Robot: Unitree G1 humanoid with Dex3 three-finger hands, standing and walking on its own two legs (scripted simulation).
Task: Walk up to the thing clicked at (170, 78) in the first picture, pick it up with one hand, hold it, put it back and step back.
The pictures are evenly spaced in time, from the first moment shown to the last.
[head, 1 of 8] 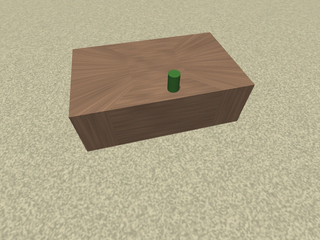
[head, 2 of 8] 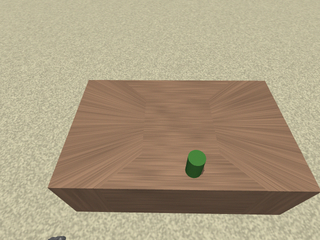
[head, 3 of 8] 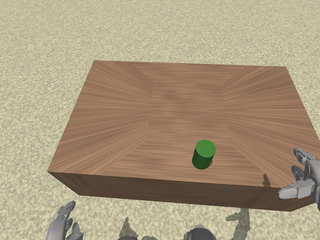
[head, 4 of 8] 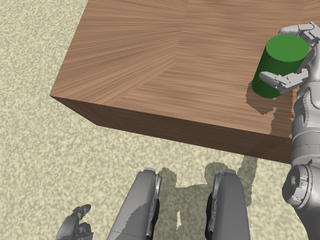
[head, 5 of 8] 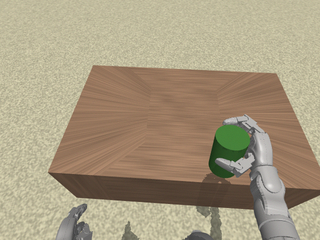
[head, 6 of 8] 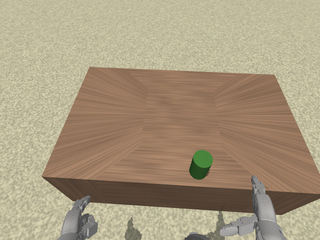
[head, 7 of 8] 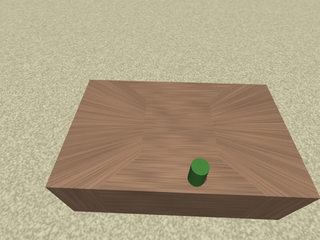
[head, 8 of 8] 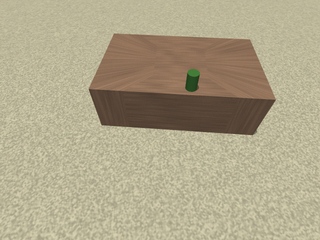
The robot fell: no
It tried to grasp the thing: yes
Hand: right
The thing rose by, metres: 0.33
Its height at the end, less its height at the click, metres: +0.00
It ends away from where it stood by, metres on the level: 0.03
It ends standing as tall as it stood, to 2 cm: yes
